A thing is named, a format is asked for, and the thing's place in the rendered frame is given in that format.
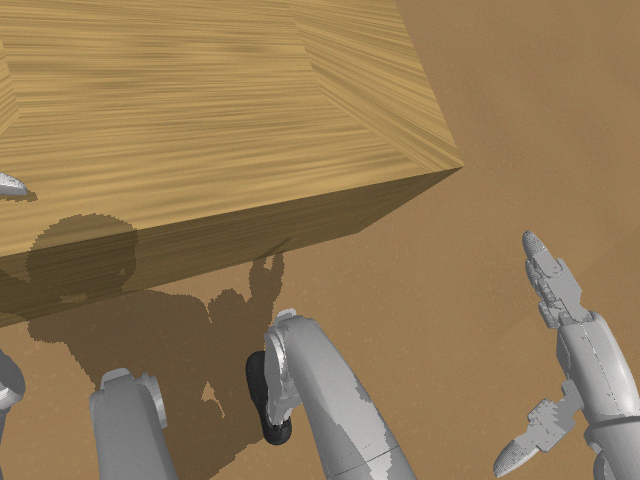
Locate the right robot foot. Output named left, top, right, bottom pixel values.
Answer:
left=246, top=351, right=292, bottom=445

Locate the left robot hand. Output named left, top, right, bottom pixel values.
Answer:
left=0, top=172, right=27, bottom=196

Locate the right robot hand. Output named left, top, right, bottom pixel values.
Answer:
left=493, top=230, right=640, bottom=478

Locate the left robot arm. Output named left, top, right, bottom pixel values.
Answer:
left=0, top=348, right=26, bottom=480

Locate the right robot arm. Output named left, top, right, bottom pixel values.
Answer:
left=583, top=416, right=640, bottom=480

